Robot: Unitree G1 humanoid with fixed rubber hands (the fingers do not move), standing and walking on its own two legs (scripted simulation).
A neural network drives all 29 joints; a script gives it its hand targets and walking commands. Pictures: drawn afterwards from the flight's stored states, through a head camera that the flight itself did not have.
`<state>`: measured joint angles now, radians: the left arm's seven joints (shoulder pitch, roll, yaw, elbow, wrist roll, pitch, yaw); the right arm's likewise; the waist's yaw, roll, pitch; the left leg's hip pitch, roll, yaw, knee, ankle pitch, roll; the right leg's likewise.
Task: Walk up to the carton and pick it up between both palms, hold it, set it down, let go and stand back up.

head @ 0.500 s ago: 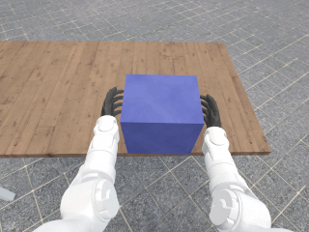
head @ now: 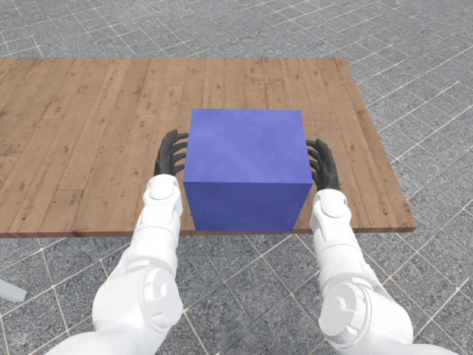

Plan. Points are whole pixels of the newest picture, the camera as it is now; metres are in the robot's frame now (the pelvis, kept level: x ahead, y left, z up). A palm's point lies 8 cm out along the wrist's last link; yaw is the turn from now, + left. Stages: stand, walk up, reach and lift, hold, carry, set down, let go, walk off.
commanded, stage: set down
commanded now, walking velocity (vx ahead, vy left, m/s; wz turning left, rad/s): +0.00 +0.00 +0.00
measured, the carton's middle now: (245, 173) +0.43 +0.01 +0.02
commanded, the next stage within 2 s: none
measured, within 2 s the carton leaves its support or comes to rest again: neither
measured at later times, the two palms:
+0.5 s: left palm (160, 149) +0.43 +0.17 +0.08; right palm (333, 159) +0.43 -0.15 +0.07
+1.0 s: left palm (137, 173) +0.38 +0.20 +0.07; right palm (386, 180) +0.37 -0.22 +0.08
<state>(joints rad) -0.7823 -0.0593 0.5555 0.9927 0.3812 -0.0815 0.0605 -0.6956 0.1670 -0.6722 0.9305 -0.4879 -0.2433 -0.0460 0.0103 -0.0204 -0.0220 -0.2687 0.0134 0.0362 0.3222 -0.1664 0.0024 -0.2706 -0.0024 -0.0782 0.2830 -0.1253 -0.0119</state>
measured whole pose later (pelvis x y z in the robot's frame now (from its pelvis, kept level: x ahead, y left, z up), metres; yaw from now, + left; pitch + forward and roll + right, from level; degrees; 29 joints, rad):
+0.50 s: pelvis +0.00 +0.01 -0.01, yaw -2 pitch +14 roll -1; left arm -0.94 0.12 0.16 1.20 -0.02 -0.09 0.13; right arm -0.87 -0.12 -0.14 1.13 0.08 -0.11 -0.12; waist 0.04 0.02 -0.16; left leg -0.50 0.03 0.06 0.48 -0.23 0.01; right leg -0.49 0.01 -0.06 0.40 -0.15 -0.01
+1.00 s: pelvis -0.03 -0.01 -0.01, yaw -1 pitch +9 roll -1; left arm -0.71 0.28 0.04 0.88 -0.17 0.03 0.04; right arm -0.70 -0.32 0.08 0.95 0.39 -0.04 -0.08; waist -0.01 -0.02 -0.11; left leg -0.44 0.04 0.04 0.47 -0.19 -0.01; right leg -0.43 0.02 -0.07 0.39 -0.13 -0.02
